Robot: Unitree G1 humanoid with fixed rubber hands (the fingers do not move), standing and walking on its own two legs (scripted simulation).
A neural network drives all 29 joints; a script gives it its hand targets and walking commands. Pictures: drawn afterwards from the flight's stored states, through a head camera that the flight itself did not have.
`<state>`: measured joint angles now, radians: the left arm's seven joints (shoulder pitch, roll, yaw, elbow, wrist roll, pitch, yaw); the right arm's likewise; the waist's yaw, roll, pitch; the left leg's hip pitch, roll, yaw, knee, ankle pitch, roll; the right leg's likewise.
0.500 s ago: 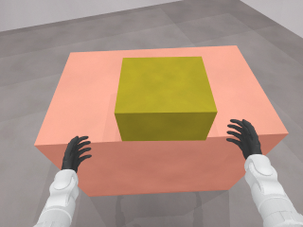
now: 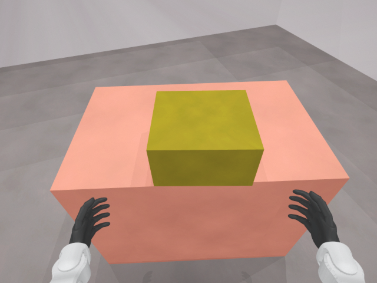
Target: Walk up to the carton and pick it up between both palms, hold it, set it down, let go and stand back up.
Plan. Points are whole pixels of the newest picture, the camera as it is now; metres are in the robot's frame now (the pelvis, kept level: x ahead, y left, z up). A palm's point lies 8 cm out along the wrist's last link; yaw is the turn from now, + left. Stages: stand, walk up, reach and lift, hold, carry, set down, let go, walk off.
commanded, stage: set down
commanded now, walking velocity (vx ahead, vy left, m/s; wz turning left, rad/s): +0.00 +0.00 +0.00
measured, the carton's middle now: (201, 135) +0.56 +0.01 -0.02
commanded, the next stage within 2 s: let go in 1.30 s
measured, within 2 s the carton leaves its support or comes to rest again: neither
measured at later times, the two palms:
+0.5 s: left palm (81, 255) +0.20 +0.26 -0.03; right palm (318, 246) +0.24 -0.22 +0.00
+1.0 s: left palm (87, 255) +0.21 +0.25 -0.04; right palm (316, 261) +0.22 -0.23 -0.04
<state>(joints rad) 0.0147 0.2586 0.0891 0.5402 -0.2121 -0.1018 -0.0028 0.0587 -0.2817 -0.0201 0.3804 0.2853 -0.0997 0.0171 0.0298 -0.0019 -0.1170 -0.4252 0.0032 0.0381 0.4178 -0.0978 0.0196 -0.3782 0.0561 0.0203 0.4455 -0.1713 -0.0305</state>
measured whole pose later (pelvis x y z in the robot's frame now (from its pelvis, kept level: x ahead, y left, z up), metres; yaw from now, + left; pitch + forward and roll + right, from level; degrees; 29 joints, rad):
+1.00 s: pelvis +0.03 +0.01 +0.00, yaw +0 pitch +5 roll +0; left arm 0.23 0.26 0.01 0.35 -0.21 -0.02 0.01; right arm 0.23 -0.26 -0.02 0.40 0.28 -0.07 0.04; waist 0.03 -0.01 -0.02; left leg -0.35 -0.02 0.04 0.42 -0.15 0.03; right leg -0.30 0.04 0.02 0.45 -0.22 -0.03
